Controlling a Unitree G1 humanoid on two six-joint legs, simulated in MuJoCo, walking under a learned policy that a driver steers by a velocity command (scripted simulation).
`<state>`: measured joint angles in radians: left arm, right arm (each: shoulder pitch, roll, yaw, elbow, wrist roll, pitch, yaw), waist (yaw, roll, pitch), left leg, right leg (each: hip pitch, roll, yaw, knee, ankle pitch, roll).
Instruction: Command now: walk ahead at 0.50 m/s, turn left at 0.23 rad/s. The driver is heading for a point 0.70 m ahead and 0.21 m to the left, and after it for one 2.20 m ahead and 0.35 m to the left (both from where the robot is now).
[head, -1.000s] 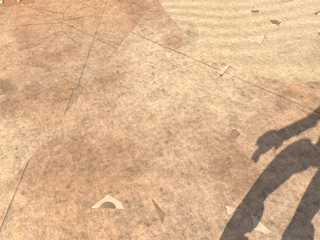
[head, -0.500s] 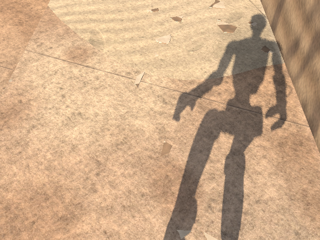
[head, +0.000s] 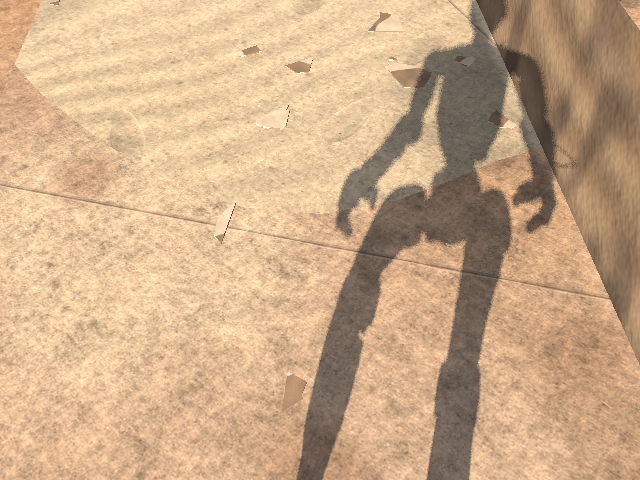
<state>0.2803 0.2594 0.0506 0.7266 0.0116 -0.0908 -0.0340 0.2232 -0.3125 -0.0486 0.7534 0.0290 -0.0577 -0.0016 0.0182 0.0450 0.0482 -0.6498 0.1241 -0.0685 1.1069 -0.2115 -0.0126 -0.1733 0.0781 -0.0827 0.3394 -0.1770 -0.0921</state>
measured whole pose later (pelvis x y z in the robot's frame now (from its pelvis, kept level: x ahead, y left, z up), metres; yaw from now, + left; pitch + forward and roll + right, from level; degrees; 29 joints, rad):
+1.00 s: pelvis +0.56 +0.10 +0.00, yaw +29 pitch +2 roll +0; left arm 0.27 0.26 0.04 0.77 0.01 -0.09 -0.03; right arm 0.21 -0.30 -0.05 0.66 -0.01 -0.03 -0.02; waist 0.03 0.04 0.04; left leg -0.50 0.01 -0.06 1.03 -0.41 -0.04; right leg -0.27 0.04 0.02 0.40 -0.16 -0.04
